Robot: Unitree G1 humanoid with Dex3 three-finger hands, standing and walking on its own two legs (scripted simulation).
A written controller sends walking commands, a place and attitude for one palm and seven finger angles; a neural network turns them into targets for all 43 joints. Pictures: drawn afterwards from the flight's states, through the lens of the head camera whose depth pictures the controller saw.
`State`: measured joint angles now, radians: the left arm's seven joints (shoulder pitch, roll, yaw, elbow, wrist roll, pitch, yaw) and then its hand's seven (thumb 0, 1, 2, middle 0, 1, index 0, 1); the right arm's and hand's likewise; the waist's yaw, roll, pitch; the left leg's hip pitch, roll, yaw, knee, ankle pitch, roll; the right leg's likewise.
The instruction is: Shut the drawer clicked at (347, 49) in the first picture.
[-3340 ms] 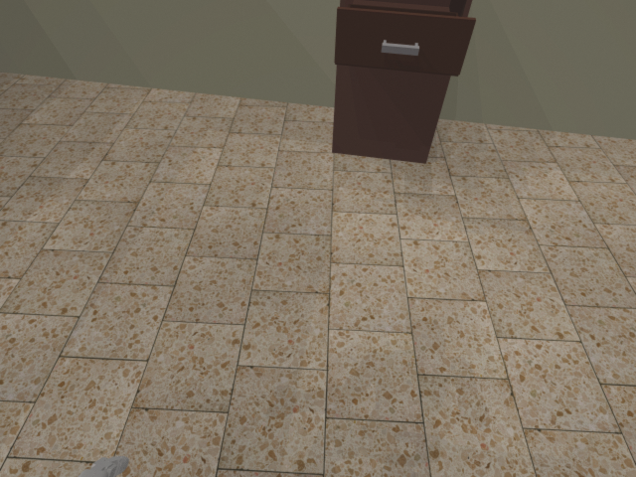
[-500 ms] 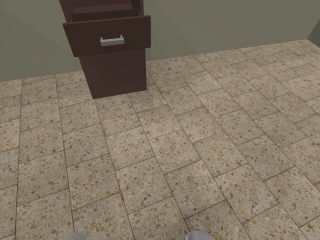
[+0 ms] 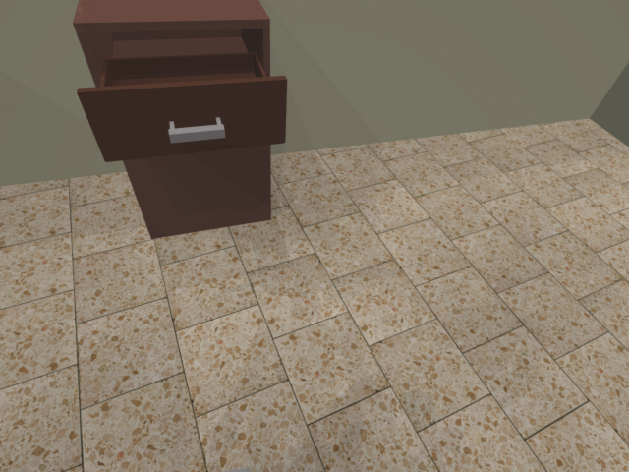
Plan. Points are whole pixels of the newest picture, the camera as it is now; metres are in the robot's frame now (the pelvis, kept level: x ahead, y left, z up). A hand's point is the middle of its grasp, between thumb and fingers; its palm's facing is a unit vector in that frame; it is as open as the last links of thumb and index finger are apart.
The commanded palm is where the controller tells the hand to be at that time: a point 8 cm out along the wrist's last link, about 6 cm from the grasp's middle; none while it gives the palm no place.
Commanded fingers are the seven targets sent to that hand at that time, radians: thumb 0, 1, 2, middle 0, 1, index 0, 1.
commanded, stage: walk to a spot facing it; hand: left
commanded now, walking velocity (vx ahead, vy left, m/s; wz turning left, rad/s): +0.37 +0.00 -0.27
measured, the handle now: (196, 128) +0.82 +0.34 -0.05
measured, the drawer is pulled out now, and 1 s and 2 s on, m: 0.30 0.30 0.30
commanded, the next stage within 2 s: turn to face it in 0.48 s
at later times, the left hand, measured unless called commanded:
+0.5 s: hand (241, 348) +0.34 +0.14 -0.16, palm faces -0.21 -0.96 -0.18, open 7.4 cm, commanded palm none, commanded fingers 0.00 0.90 0.90 -0.20 -0.30 -0.20 -0.30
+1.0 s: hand (263, 303) +0.43 +0.12 -0.16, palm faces +0.01 -0.98 -0.18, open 7.3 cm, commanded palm none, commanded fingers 0.00 0.90 0.90 -0.20 -0.30 -0.20 -0.30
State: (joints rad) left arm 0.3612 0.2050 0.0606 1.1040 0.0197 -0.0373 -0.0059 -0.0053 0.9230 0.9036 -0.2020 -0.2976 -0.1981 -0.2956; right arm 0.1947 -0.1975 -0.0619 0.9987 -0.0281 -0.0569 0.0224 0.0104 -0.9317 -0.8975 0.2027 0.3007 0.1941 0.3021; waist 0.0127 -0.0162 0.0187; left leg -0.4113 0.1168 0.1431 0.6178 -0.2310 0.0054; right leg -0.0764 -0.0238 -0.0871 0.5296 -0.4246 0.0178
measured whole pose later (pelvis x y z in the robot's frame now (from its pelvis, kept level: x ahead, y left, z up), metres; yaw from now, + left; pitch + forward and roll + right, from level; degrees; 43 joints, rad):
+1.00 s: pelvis +0.34 -0.06 +0.01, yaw -2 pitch -2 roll -1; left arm 0.18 0.18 0.05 0.99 0.02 -0.01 0.02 -0.01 0.93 0.90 -0.20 -0.30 -0.20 -0.30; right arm 0.17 -0.17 -0.04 0.99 -0.02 0.04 0.01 0.00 -0.91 -0.90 0.20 0.30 0.19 0.30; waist 0.00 -0.01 0.04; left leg -0.41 0.09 0.12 0.77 -0.36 -0.03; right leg -0.17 -0.04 -0.31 0.53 -0.32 -0.06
